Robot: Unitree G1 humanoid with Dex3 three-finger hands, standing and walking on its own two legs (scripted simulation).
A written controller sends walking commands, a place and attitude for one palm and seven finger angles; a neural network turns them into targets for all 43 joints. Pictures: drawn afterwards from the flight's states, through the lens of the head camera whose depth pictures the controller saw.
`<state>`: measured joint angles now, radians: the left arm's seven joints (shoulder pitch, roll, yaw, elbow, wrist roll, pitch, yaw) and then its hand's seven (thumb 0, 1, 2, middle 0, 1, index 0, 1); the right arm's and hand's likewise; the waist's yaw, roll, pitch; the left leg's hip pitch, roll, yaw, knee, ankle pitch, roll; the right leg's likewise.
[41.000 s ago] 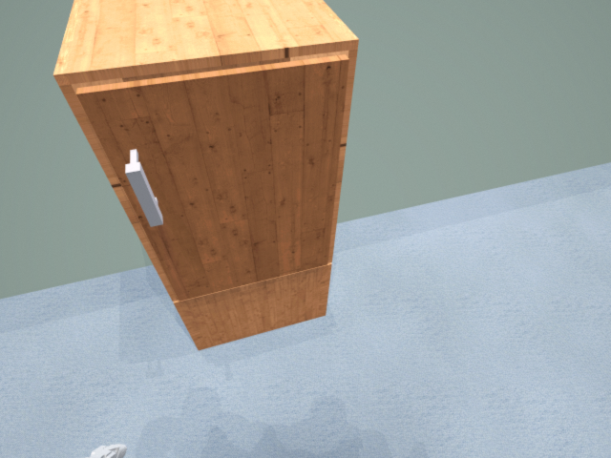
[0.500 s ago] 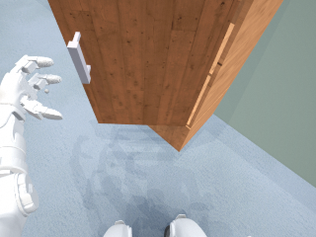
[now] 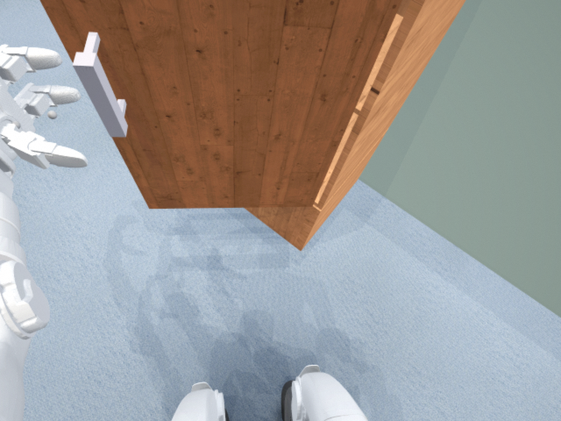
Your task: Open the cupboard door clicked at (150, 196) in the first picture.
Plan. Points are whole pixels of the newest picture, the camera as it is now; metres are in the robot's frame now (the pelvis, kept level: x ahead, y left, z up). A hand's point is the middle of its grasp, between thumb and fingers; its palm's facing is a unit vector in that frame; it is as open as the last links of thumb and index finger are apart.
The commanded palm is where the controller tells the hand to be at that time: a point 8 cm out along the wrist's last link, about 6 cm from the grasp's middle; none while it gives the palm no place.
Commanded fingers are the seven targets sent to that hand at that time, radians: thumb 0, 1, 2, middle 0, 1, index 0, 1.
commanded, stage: move the hooked fingers beside the handle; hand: left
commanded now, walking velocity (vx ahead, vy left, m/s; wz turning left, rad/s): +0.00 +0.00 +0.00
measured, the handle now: (106, 88) +0.56 +0.20 +0.08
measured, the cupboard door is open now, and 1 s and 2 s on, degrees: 42 42 43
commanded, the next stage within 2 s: slide the fingers in behind the handle in 0.74 s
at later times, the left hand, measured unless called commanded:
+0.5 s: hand (47, 124) +0.49 +0.26 +0.08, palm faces -0.04 -1.00 +0.01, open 14.0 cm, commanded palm +0.48 +0.30 +0.08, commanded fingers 0.00 -0.50 0.30 -0.30 -1.20 -0.30 -1.20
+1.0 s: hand (59, 122) +0.50 +0.25 +0.08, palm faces -0.06 -1.00 +0.00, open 14.0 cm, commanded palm +0.48 +0.29 +0.08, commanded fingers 0.00 -0.50 0.30 -0.30 -1.20 -0.30 -1.20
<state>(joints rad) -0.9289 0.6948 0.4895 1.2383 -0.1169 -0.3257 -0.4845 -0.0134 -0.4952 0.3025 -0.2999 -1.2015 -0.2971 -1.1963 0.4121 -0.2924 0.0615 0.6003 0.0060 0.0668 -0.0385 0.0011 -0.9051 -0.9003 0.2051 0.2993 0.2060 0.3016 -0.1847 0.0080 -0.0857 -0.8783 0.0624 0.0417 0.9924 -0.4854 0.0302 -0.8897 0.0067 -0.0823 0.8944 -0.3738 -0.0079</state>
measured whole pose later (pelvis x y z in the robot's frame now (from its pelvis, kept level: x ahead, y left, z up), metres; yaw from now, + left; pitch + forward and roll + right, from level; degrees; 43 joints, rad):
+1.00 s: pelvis +0.00 +0.01 +0.00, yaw +0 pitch +22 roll -4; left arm -0.90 0.65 0.45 1.17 -0.13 -0.35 -0.47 -0.01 -0.50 0.30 -0.30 -1.20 -0.30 -1.20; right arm 0.41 -0.29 0.06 0.60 0.00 0.09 -0.03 0.00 -0.91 -0.90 0.21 0.30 0.21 0.30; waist -0.18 0.01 -0.09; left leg -0.91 0.06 0.03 1.02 -0.50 0.04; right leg -0.91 0.01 -0.09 0.91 -0.38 0.00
